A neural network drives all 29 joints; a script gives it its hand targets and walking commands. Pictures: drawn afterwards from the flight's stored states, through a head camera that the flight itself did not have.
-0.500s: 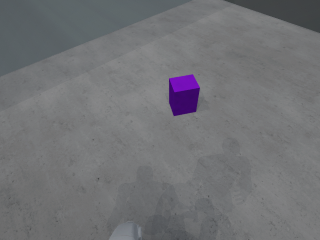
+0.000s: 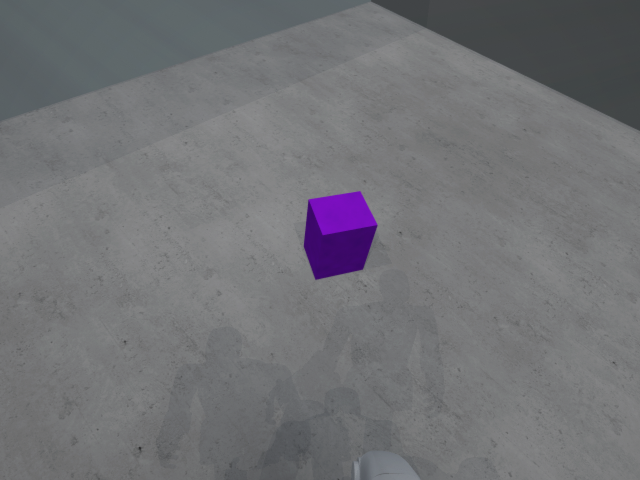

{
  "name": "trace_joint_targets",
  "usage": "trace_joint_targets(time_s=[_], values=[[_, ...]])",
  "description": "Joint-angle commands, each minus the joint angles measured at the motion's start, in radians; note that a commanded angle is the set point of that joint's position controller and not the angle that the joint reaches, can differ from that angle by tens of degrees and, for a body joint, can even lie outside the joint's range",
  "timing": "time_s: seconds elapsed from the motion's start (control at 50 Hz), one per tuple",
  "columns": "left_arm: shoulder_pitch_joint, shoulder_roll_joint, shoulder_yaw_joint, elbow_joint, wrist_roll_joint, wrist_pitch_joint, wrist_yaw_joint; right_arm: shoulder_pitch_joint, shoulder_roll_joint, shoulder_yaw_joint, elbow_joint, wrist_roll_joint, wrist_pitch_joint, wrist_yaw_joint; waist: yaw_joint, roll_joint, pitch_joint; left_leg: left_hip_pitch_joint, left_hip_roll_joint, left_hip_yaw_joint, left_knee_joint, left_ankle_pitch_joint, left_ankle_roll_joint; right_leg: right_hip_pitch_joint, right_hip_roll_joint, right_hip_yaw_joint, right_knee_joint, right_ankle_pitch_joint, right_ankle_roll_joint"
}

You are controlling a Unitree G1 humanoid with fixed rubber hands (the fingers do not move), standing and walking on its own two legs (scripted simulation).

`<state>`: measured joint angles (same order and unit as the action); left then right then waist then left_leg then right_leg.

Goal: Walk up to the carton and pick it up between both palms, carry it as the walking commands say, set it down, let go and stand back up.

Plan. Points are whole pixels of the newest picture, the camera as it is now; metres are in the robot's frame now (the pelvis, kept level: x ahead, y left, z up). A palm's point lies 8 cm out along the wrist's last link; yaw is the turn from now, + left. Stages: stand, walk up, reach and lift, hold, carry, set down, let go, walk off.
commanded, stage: walk up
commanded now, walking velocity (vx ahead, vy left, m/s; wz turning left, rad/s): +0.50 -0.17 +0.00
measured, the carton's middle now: (337, 236) +0.96 -0.15 -0.64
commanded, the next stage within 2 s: none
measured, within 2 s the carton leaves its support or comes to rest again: neither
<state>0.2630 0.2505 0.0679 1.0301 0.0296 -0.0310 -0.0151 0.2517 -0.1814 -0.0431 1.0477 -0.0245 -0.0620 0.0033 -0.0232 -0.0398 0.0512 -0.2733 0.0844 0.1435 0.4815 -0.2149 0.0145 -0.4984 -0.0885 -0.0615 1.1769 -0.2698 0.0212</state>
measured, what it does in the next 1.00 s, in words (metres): walks ahead: right foot, then left foot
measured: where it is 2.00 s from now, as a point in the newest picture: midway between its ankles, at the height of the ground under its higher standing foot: (318, 322)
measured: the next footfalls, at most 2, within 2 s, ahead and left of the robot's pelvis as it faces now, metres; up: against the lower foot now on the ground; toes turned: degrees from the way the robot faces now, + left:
right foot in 0.30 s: +0.29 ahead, -0.21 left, +0.00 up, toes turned -9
left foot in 0.82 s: +0.55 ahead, +0.09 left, +0.00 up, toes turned +10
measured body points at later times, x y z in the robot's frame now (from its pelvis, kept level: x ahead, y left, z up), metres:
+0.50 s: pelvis +0.24 -0.09 +0.00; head +0.27 -0.12 +0.45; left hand +0.26 +0.15 -0.13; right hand +0.29 -0.34 -0.16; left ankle +0.22 +0.05 -0.66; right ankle +0.25 -0.20 -0.74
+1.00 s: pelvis +0.47 -0.01 +0.00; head +0.50 +0.03 +0.45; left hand +0.46 +0.24 -0.17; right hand +0.53 -0.25 -0.13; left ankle +0.51 +0.09 -0.74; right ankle +0.40 -0.16 -0.64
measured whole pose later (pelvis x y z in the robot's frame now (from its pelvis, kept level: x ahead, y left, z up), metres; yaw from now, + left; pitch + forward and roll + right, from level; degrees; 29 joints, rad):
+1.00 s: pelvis +0.47 -0.01 +0.00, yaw +0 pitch +1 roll -3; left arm 0.31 0.24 0.06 1.05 0.03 -0.03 -0.01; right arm 0.19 -0.17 -0.03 1.02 -0.03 -0.07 0.01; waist 0.01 -0.03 0.07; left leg -0.30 0.10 0.15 0.49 -0.19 0.03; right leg -0.44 -0.08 -0.06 1.15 -0.35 0.02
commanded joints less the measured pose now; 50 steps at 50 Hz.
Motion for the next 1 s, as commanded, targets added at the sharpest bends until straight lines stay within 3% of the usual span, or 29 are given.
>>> trace_joint_targets(time_s=[0.0, 0.08, 0.14, 0.18, 0.2, 0.22, 0.24, 0.26, 0.28, 0.3, 0.32, 0.36, 0.4, 0.48, 0.58, 0.6, 0.62, 0.7, 0.72, 0.74, 0.76, 0.78, 0.8, 0.84, 0.86, 0.88, 0.9, 0.96, 0.98], values=[[-0.017, -0.036, -0.011, -0.070, 0.006, 0.024, -0.030, 0.120, -0.123, -0.020, 0.002, 0.002, -0.025, -0.007, 0.004, 0.220, 0.029, 0.083, 0.252, -0.233, -0.316, 0.123, 0.076, -0.112, -0.066, 0.019, -0.179, 0.133, 0.036], [-0.162, -0.021, -0.017, -0.134, -0.003, 0.021, -0.052, 0.165, -0.154, -0.026, 0.007, -0.004, -0.020, -0.009, -0.035, 0.211, 0.080, 0.088, 0.229, -0.186, -0.360, 0.033, 0.077, -0.058, -0.036, -0.024, -0.437, 0.179, 0.053], [-0.191, -0.004, -0.014, -0.152, -0.009, 0.014, -0.062, 0.188, -0.179, -0.035, 0.002, -0.005, -0.016, -0.007, -0.038, 0.238, 0.092, 0.076, 0.225, -0.133, -0.356, 0.019, 0.070, 0.027, -0.029, -0.051, -0.565, 0.187, 0.049], [-0.190, 0.010, -0.008, -0.165, -0.010, 0.001, -0.057, 0.190, -0.193, -0.039, 0.004, -0.004, -0.014, -0.007, -0.026, 0.237, 0.086, 0.061, 0.230, -0.128, -0.324, 0.009, 0.077, 0.101, -0.018, -0.069, -0.614, 0.135, 0.040], [-0.160, 0.010, -0.013, -0.159, -0.006, -0.014, -0.048, 0.195, -0.172, -0.031, 0.017, -0.003, -0.013, -0.001, -0.004, 0.259, 0.048, 0.034, 0.180, -0.067, -0.257, -0.044, 0.061, 0.193, -0.014, -0.089, -0.661, 0.141, 0.022], [-0.090, 0.036, -0.005, -0.127, 0.001, -0.025, -0.036, 0.199, -0.157, -0.019, 0.020, 0.000, -0.015, 0.006, 0.032, 0.184, -0.036, 0.011, 0.129, -0.021, -0.124, 0.009, 0.052, 0.330, 0.001, -0.123, -0.681, 0.144, -0.004], [0.062, 0.090, 0.020, -0.067, 0.004, -0.038, -0.021, 0.192, -0.132, -0.008, 0.009, -0.002, -0.018, 0.009, 0.100, 0.047, -0.137, -0.090, 0.084, 0.003, 0.115, 0.058, 0.025, 0.545, -0.020, -0.078, -0.693, 0.103, -0.047], [0.259, 0.202, 0.058, -0.023, 0.014, -0.050, -0.004, 0.215, -0.064, 0.015, -0.043, -0.003, -0.023, 0.010, 0.168, -0.296, -0.295, -0.281, 0.017, -0.003, 0.477, -0.259, -0.016, 0.753, -0.306, 0.303, -0.796, -0.076, -0.098], [0.311, 0.270, 0.054, -0.016, 0.005, -0.045, 0.003, 0.196, -0.069, 0.009, -0.075, 0.008, -0.018, 0.009, 0.153, -0.339, -0.272, -0.435, -0.032, -0.086, 0.666, -0.364, -0.006, 0.778, -0.441, 0.594, -0.942, -0.148, -0.152], [0.262, 0.242, 0.037, -0.012, 0.001, -0.044, 0.008, 0.137, -0.088, -0.008, -0.068, 0.004, -0.016, 0.011, 0.133, -0.193, -0.185, -0.450, 0.008, -0.138, 0.746, -0.274, -0.002, 0.677, -0.398, 0.546, -0.960, -0.115, -0.153], [0.188, 0.193, 0.027, -0.023, 0.001, -0.054, 0.012, 0.099, -0.097, -0.016, -0.065, 0.002, -0.020, 0.014, 0.124, -0.122, -0.135, -0.475, 0.030, -0.147, 0.779, -0.203, -0.013, 0.631, -0.357, 0.424, -0.929, 0.019, -0.161], [0.098, 0.114, 0.018, -0.049, -0.010, -0.072, 0.013, 0.162, -0.065, -0.017, -0.023, -0.003, 0.000, 0.009, 0.058, -0.048, -0.089, -0.403, 0.063, -0.157, 0.744, -0.117, -0.015, 0.498, -0.334, 0.313, -0.914, 0.317, -0.121], [0.068, 0.064, 0.006, -0.043, -0.016, -0.075, 0.015, 0.146, -0.051, -0.013, -0.025, -0.004, 0.020, 0.015, 0.023, -0.073, -0.070, -0.319, 0.076, -0.160, 0.659, -0.070, -0.019, 0.391, -0.290, 0.220, -0.914, 0.355, -0.092], [0.108, 0.045, 0.000, -0.026, -0.007, -0.081, 0.015, 0.001, -0.054, -0.018, -0.082, -0.005, 0.056, 0.037, 0.042, -0.155, -0.007, -0.342, 0.080, -0.120, 0.557, 0.050, -0.027, 0.353, -0.257, 0.149, -0.994, 0.232, -0.119], [0.180, 0.057, -0.007, 0.000, -0.005, -0.074, 0.018, -0.221, -0.063, -0.011, -0.155, -0.002, 0.059, 0.060, 0.081, -0.087, 0.089, -0.331, 0.059, -0.068, 0.268, 0.135, -0.051, 0.336, -0.242, 0.097, -1.041, 0.163, -0.121], [0.184, 0.068, -0.004, 0.003, -0.006, -0.072, 0.017, -0.241, -0.065, -0.011, -0.159, -0.001, 0.056, 0.065, 0.085, -0.123, 0.099, -0.314, 0.055, -0.056, 0.226, 0.137, -0.052, 0.341, -0.246, 0.076, -1.044, 0.166, -0.116], [0.213, 0.072, -0.004, 0.011, -0.008, -0.071, 0.021, -0.265, -0.064, -0.012, -0.164, -0.003, 0.052, 0.062, 0.092, -0.088, 0.080, -0.306, 0.044, -0.044, 0.193, 0.132, -0.053, 0.367, -0.244, 0.077, -1.036, 0.167, -0.120], [0.235, 0.112, 0.005, 0.032, -0.007, -0.060, 0.026, -0.303, -0.072, -0.009, -0.174, -0.001, 0.035, 0.060, 0.095, -0.114, 0.066, -0.228, 0.031, -0.020, 0.081, 0.069, -0.058, 0.395, -0.258, 0.062, -0.992, 0.215, -0.126], [0.223, 0.120, 0.004, 0.031, -0.010, -0.056, 0.025, -0.275, -0.075, -0.010, -0.172, -0.001, 0.030, 0.055, 0.074, -0.087, 0.051, -0.164, 0.019, -0.014, 0.031, 0.038, -0.051, 0.382, -0.242, 0.043, -0.946, 0.245, -0.120], [0.213, 0.104, -0.002, 0.034, -0.019, -0.052, 0.020, -0.193, -0.090, -0.010, -0.146, -0.007, 0.017, 0.047, 0.032, -0.085, -0.019, -0.008, 0.008, 0.004, -0.013, 0.032, -0.027, 0.363, -0.164, -0.035, -0.847, 0.232, -0.101], [0.225, 0.074, -0.011, 0.048, -0.027, -0.047, 0.020, 0.007, -0.149, -0.028, -0.074, -0.021, -0.002, 0.033, -0.046, 0.016, -0.135, 0.251, 0.016, -0.011, -0.018, 0.038, -0.001, 0.284, -0.079, -0.106, -0.586, 0.195, -0.072], [0.269, 0.022, -0.022, 0.025, -0.036, -0.052, 0.018, 0.188, -0.266, -0.061, -0.028, -0.039, -0.014, 0.014, -0.107, 0.266, -0.284, 0.520, 0.258, -0.326, -0.070, 0.045, 0.052, 0.053, -0.015, -0.118, -0.251, -0.037, -0.035], [0.297, -0.020, -0.029, -0.010, -0.030, -0.053, 0.014, 0.281, -0.350, -0.075, -0.022, -0.041, -0.013, 0.001, -0.106, 0.418, -0.355, 0.625, 0.452, -0.647, -0.165, 0.121, 0.086, -0.104, 0.039, -0.007, -0.028, -0.308, -0.020], [0.223, 0.036, -0.005, 0.004, -0.017, -0.043, 0.013, 0.134, -0.256, -0.054, -0.034, -0.008, -0.005, 0.000, -0.061, 0.207, -0.195, 0.368, 0.366, -0.521, -0.206, 0.159, 0.151, -0.105, -0.014, 0.060, 0.063, -0.190, -0.030], [0.206, 0.043, 0.005, 0.030, -0.005, -0.030, 0.013, 0.083, -0.226, -0.039, -0.048, -0.004, -0.004, -0.003, -0.017, 0.088, -0.123, 0.246, 0.357, -0.498, -0.198, 0.303, 0.094, -0.079, -0.030, 0.078, 0.059, -0.138, -0.026], [0.228, 0.024, 0.004, 0.037, 0.001, -0.011, 0.010, 0.053, -0.197, -0.032, -0.046, 0.002, -0.011, -0.011, 0.016, 0.075, -0.111, 0.175, 0.331, -0.437, -0.207, 0.368, 0.069, -0.030, -0.046, 0.091, 0.045, -0.092, -0.011], [0.229, -0.003, -0.007, 0.034, 0.002, 0.003, 0.009, 0.004, -0.170, -0.028, -0.057, 0.006, -0.015, -0.012, 0.030, 0.131, -0.092, 0.126, 0.304, -0.347, -0.208, 0.405, 0.068, -0.018, -0.058, 0.080, 0.033, -0.076, 0.004], [0.174, -0.018, 0.003, 0.011, 0.003, 0.030, 0.002, 0.023, -0.140, -0.024, -0.049, 0.007, -0.016, -0.014, 0.037, 0.227, -0.094, 0.124, 0.256, -0.234, -0.203, 0.491, 0.055, -0.013, -0.041, 0.043, -0.023, 0.022, 0.018], [0.152, -0.030, 0.000, 0.009, 0.003, 0.037, -0.002, 0.037, -0.134, -0.022, -0.039, 0.010, -0.019, -0.016, 0.039, 0.219, -0.062, 0.117, 0.262, -0.216, -0.205, 0.522, 0.060, -0.040, -0.038, 0.029, -0.039, 0.042, 0.026]])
